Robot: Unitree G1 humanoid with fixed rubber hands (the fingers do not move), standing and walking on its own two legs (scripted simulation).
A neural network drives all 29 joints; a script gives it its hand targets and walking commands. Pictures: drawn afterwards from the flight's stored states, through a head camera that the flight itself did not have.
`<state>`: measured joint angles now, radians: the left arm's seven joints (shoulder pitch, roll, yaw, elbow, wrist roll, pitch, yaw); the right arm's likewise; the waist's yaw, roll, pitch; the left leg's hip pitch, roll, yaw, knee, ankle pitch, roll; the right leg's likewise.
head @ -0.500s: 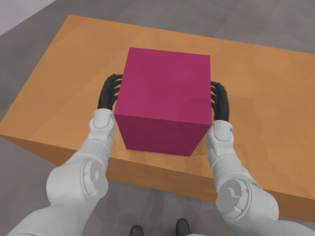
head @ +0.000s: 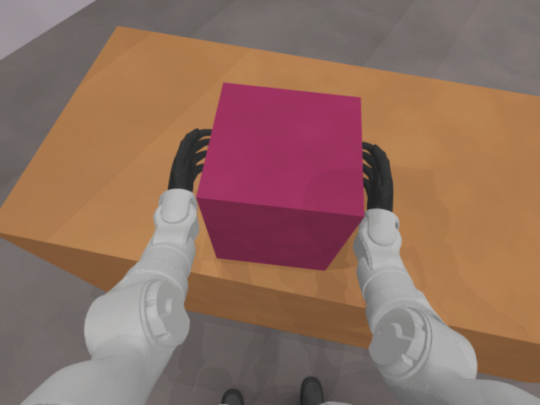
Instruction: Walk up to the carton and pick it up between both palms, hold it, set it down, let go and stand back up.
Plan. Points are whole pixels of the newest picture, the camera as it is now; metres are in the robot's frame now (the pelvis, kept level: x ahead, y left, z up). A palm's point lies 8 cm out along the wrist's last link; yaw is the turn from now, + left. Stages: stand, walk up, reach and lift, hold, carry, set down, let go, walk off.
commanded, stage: set down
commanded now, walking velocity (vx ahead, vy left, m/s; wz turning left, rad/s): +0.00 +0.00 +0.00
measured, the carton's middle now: (280, 187) +0.45 -0.02 -0.04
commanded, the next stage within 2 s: none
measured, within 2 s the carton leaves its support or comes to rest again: neither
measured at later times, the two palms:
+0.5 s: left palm (184, 181) +0.44 +0.14 +0.01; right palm (377, 199) +0.39 -0.16 +0.01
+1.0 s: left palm (185, 183) +0.44 +0.14 +0.00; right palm (378, 203) +0.39 -0.17 +0.00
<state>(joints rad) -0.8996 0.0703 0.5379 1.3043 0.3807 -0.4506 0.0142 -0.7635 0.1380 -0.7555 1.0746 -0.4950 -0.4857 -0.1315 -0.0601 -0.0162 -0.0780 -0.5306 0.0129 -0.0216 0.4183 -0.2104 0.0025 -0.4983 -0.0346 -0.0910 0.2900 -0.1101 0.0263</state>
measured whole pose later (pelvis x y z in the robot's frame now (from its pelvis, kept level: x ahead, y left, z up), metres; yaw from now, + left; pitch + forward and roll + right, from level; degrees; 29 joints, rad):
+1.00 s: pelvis +0.00 +0.00 -0.01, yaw -2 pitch +20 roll -2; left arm -0.93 0.15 0.39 1.38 0.26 -0.39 0.05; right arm -0.83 0.03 -0.49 1.30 -0.27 -0.48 -0.14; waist -0.07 -0.02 -0.12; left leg -0.61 0.03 0.00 0.49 -0.24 0.00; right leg -0.59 -0.02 -0.07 0.38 -0.14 0.02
